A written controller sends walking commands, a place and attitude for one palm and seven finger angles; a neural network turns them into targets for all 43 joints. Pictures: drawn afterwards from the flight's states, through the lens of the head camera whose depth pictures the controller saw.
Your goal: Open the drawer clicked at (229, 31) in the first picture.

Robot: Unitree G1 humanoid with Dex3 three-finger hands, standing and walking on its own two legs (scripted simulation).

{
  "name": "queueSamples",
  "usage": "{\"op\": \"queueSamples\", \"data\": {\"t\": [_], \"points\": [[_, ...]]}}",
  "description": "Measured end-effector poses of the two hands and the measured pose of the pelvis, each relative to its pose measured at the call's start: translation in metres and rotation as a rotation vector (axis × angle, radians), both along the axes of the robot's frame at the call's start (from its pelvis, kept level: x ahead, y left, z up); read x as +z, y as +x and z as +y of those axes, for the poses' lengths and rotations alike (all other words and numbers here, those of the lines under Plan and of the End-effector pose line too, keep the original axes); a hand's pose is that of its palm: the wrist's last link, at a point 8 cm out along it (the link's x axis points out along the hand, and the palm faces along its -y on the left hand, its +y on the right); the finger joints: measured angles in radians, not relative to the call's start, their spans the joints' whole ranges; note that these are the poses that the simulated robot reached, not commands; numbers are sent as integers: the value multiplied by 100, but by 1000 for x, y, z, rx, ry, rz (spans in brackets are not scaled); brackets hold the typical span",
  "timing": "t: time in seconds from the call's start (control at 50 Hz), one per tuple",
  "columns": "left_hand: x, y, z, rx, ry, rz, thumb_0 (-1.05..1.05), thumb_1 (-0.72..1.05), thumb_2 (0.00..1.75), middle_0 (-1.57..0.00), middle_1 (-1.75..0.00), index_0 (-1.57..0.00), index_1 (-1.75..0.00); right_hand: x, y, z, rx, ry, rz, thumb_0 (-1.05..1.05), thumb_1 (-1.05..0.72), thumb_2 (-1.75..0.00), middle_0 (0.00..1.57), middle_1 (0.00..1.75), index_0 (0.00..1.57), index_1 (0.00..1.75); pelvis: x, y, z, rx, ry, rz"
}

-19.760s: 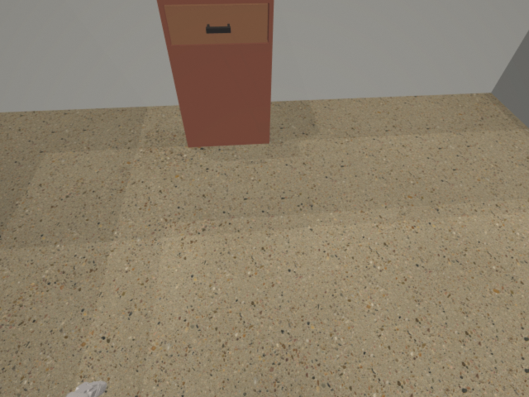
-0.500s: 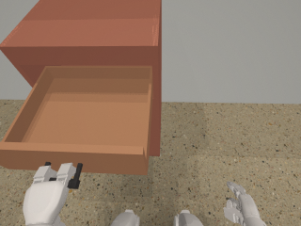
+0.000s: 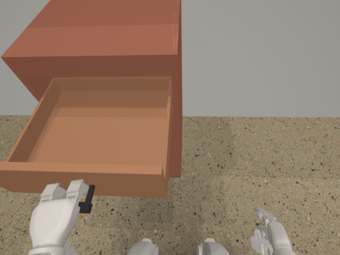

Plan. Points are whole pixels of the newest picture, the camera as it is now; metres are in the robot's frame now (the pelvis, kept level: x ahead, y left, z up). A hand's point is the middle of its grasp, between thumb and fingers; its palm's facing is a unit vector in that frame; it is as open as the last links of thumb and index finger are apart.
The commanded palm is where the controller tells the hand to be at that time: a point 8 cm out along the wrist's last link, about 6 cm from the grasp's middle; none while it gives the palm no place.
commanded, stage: lift the hand off the handle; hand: left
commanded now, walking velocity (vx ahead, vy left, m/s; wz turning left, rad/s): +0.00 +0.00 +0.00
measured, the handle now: (70, 197) +0.25 +0.26 -0.01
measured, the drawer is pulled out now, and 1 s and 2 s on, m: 0.30 0.30 0.30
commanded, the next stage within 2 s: none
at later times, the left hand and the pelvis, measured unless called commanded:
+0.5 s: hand (58, 216) +0.20 +0.26 +0.02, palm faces -0.03 -0.08 -1.00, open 13.6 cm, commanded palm +0.18 +0.25 +0.07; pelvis +0.02 +0.01 +0.02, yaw +0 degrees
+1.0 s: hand (50, 211) +0.20 +0.26 +0.05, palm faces -0.02 -0.11 -0.99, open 13.5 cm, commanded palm +0.19 +0.25 +0.11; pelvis +0.03 +0.02 +0.03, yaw -1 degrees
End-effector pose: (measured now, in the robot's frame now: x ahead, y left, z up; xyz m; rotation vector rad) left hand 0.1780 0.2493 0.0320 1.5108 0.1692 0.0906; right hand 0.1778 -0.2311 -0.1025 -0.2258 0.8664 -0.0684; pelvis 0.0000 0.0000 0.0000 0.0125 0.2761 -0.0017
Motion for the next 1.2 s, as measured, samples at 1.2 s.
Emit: {"op": "queueSamples", "data": {"t": [1.2], "points": [[88,3,4,-31,-59,-53,0,-49,30,-32,-120,-38,-123,51,39,38,70,69,-78,1,-90,-90,20,30,20,30,38,30,24,-19,-13,-108]]}}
